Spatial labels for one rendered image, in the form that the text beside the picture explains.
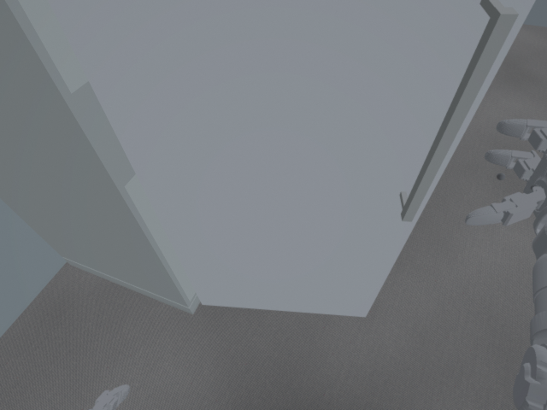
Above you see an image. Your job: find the robot right forearm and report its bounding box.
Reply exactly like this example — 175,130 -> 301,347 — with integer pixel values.
530,206 -> 547,346

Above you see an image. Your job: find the right robot hand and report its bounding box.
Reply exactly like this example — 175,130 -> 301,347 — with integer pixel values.
465,119 -> 547,226

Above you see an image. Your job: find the fridge door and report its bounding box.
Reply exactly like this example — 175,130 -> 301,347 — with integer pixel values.
48,0 -> 536,317

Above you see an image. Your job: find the left robot hand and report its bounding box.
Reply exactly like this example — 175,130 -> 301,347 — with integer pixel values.
89,384 -> 130,410

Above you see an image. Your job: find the right robot upper arm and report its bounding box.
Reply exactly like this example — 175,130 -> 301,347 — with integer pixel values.
513,344 -> 547,410

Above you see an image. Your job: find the handle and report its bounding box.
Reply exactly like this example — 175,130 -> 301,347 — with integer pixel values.
400,0 -> 519,222

